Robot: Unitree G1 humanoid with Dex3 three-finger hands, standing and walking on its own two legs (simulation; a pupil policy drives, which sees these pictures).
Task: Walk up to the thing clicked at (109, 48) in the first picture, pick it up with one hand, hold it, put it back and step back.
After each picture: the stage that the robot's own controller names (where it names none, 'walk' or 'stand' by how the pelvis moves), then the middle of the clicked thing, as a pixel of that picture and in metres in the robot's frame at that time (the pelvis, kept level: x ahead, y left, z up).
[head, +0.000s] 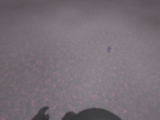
stand; (109, 49) +1.52 -0.42 -0.72
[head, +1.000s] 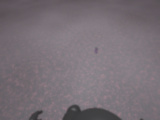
walk; (96, 49) +1.45 -0.02 -0.70
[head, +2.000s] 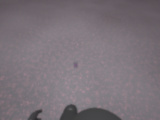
walk; (75, 64) +0.93 +0.26 -0.70
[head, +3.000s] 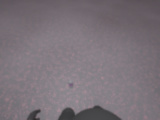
walk; (70, 82) +0.55 +0.20 -0.71
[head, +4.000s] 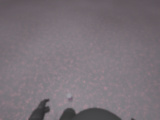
stand; (69, 96) +0.33 +0.22 -0.70
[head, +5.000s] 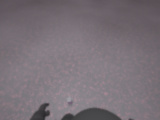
stand; (69, 100) +0.32 +0.21 -0.72
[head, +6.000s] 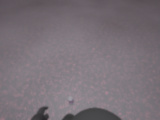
stand; (70, 99) +0.34 +0.21 -0.72
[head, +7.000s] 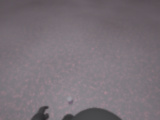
stand; (69, 99) +0.33 +0.22 -0.72
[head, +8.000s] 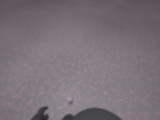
stand; (69, 100) +0.32 +0.22 -0.72
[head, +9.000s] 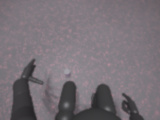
go down; (67, 72) +0.40 +0.19 -0.49
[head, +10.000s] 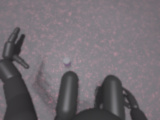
go down; (66, 61) +0.44 +0.19 -0.33
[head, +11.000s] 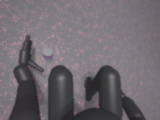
close in; (47, 53) +0.43 +0.22 -0.24
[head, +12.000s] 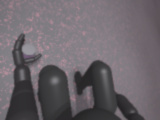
close; (28, 51) +0.43 +0.24 -0.23
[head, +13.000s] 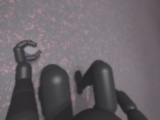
lift; (30, 50) +0.42 +0.23 -0.23
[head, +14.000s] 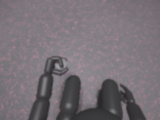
lift; (61, 67) +0.33 +0.20 -0.05
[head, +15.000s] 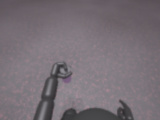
hold; (66, 74) +0.32 +0.17 +0.01
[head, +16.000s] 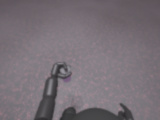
hold; (66, 74) +0.33 +0.17 -0.01
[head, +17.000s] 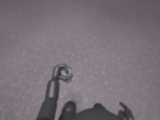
crouch; (67, 75) +0.32 +0.16 -0.04
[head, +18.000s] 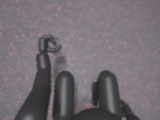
lower; (55, 47) +0.48 +0.20 -0.09
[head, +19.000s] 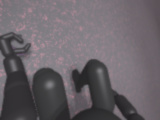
lower; (19, 46) +0.46 +0.25 -0.23
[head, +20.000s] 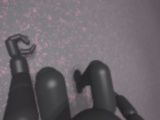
lower; (25, 46) +0.45 +0.25 -0.24
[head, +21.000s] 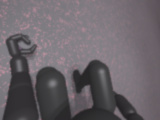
lower; (25, 46) +0.45 +0.24 -0.24
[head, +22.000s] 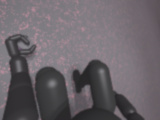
lower; (25, 46) +0.45 +0.24 -0.24
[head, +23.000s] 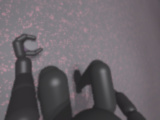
draw back; (30, 47) +0.44 +0.22 -0.24
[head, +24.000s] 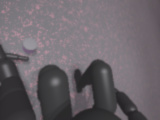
rise; (29, 46) +0.44 +0.23 -0.24
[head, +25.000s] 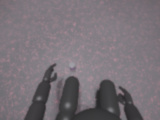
walk; (72, 66) +0.45 +0.16 -0.43
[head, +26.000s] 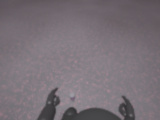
stand; (72, 96) +0.37 +0.17 -0.66
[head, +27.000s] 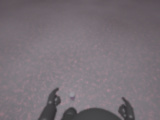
stand; (72, 95) +0.38 +0.18 -0.67
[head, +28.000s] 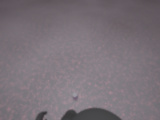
stand; (74, 95) +0.38 +0.16 -0.71
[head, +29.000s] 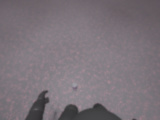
walk; (74, 85) +0.42 +0.13 -0.70
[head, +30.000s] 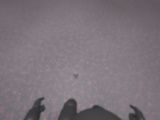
walk; (75, 73) +0.57 +0.17 -0.70
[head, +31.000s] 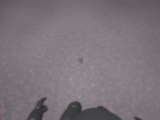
walk; (80, 59) +0.89 +0.21 -0.70
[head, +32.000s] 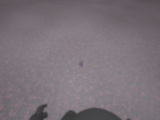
stand; (81, 63) +0.99 +0.16 -0.71
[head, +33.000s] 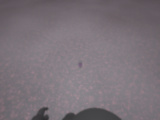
stand; (80, 63) +1.00 +0.18 -0.73
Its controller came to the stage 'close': yes
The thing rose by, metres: 0.71
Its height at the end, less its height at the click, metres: +0.00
